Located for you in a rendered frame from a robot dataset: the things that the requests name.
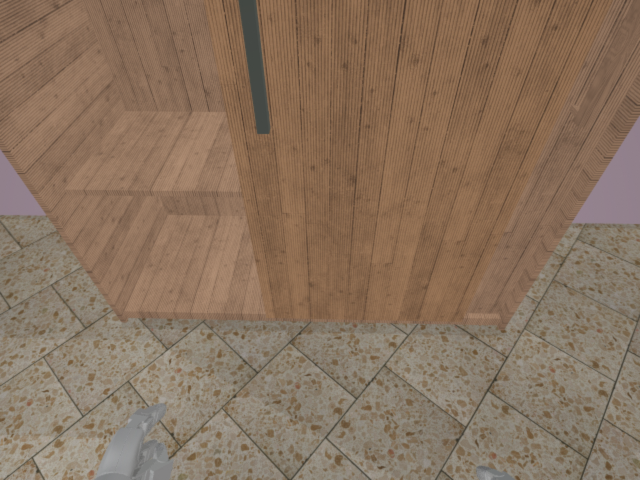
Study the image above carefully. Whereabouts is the wardrobe door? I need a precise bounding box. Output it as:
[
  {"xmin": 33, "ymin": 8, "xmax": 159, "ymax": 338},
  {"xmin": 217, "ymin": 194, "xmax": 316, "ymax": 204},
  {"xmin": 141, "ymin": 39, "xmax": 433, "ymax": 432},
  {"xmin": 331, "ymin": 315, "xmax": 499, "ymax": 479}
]
[
  {"xmin": 466, "ymin": 0, "xmax": 640, "ymax": 314},
  {"xmin": 204, "ymin": 0, "xmax": 613, "ymax": 322}
]

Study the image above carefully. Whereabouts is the left robot hand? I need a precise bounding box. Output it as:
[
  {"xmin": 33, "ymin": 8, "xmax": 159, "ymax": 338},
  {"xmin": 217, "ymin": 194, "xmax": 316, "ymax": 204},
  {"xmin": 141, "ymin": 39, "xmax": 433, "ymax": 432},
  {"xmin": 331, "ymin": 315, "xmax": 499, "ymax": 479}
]
[{"xmin": 96, "ymin": 403, "xmax": 174, "ymax": 480}]

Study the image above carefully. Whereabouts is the handle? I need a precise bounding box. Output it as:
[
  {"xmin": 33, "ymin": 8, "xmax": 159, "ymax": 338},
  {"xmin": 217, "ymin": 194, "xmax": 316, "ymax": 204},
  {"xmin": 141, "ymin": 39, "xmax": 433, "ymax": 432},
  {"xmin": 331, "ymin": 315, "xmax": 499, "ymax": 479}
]
[
  {"xmin": 238, "ymin": 0, "xmax": 270, "ymax": 134},
  {"xmin": 573, "ymin": 0, "xmax": 640, "ymax": 127}
]

